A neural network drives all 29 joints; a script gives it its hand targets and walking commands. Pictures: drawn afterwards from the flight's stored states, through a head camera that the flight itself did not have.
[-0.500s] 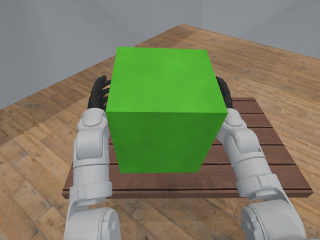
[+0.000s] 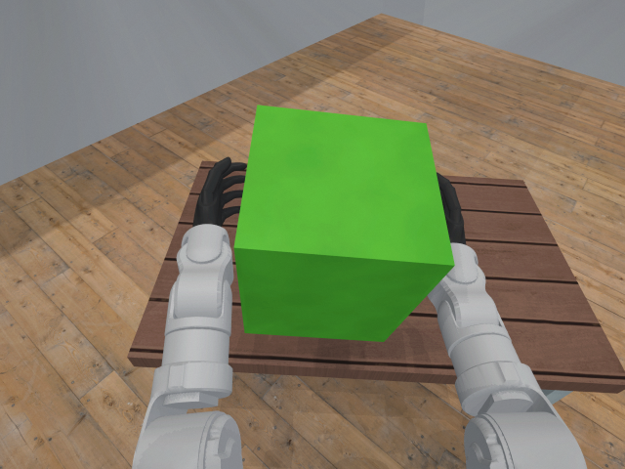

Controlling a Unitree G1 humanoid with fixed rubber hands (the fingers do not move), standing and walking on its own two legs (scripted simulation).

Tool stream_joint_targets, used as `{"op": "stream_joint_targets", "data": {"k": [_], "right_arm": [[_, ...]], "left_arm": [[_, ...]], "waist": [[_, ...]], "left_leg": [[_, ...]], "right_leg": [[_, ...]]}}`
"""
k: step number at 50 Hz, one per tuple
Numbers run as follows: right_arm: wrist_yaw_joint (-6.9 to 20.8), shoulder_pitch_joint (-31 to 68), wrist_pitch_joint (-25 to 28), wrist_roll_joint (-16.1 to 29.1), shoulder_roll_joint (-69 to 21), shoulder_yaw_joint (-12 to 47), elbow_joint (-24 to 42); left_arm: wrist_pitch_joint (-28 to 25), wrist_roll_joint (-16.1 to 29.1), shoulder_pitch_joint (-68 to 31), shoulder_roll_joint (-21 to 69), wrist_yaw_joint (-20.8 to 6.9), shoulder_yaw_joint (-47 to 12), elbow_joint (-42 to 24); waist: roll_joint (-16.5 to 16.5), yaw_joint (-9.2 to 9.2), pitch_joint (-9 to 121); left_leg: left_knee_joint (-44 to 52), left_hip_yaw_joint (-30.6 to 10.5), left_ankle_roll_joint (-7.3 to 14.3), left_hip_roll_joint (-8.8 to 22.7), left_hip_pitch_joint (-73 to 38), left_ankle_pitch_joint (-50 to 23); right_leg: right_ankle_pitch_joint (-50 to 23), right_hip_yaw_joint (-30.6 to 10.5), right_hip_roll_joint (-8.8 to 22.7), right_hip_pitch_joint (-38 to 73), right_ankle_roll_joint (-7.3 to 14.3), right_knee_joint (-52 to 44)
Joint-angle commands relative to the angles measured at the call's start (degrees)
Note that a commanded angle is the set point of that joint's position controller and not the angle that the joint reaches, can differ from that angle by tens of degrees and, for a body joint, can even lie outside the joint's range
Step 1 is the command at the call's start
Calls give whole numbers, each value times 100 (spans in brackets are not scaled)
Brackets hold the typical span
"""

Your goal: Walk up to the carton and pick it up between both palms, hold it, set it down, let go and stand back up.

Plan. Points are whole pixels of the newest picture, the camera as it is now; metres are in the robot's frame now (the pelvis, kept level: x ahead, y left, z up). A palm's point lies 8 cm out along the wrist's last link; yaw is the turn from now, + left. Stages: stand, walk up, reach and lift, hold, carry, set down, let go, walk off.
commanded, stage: set down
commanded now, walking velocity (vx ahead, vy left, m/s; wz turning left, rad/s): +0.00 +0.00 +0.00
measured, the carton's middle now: (327, 237) +0.38 +0.00 +0.09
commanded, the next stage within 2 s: none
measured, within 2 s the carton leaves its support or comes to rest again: neither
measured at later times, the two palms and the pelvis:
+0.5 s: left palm (221, 232) +0.37 +0.14 +0.10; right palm (443, 239) +0.37 -0.16 +0.10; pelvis +0.00 -0.01 +0.00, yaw +0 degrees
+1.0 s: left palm (233, 249) +0.39 +0.13 +0.05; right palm (439, 246) +0.39 -0.17 +0.06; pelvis +0.00 -0.01 +0.00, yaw -2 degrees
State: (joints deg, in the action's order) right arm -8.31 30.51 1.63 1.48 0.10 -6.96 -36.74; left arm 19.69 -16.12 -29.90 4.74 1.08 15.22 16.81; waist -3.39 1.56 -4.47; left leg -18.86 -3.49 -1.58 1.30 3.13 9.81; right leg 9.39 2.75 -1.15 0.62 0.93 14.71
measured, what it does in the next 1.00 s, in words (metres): stands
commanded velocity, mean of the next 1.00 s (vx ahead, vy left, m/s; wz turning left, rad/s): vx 0.00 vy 0.00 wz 0.00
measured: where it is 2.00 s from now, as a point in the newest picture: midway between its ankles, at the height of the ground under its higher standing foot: outside the picture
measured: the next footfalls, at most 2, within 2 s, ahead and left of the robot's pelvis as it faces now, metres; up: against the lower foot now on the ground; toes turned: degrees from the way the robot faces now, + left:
none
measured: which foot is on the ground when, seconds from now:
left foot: down 0.00-1.00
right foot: down 0.00-1.00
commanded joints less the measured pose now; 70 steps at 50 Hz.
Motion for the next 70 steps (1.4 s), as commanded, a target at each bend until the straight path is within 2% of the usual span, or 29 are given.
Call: {"op": "stream_joint_targets", "data": {"k": [1,13,24,34,41,58,70], "right_arm": [[645,4499,752,45,-2821,2290,1983],[708,4263,814,-155,-2832,1972,1290],[920,4514,1273,-684,-2833,1184,327],[1123,4552,1547,-1289,-2906,410,-578],[1208,4501,1739,-1591,-2993,239,-893],[1211,4294,2171,-1960,-3094,82,-1668],[1227,4244,2431,-2327,-3110,-218,-2228]], "left_arm": [[-463,560,-3292,3107,-721,-3040,-636],[-742,310,-3126,2981,-728,-2467,2],[-1501,187,-3747,3167,-512,-2125,1007],[-2174,-7,-4084,3050,-304,-1372,1990],[-2572,-104,-4182,3022,-177,-1131,2271],[-3403,-172,-4197,3213,74,-1155,2671],[-3875,-299,-4245,3165,169,-929,3117]], "waist": [[448,79,3339],[327,-84,2934],[347,-116,3227],[281,-294,3362],[230,-376,3651],[337,-364,4432],[314,-440,4646]], "left_leg": [[-169,541,-136,-195,-994,-2475],[41,626,-67,-219,-537,-2021],[86,670,-84,-153,-394,-1757],[180,837,6,-131,71,-1343],[122,898,11,-117,271,-1531],[-221,887,-145,-21,462,-2434],[-271,944,-136,16,882,-2346]], "right_leg": [[-2130,392,-172,741,-291,145],[-2322,329,-106,923,-344,184],[-1917,406,-101,475,-241,153],[-1681,348,-41,375,-188,168],[-1985,325,-40,390,-184,265],[-2745,267,-99,-22,-96,445],[-2759,233,-95,-277,-54,539]]}}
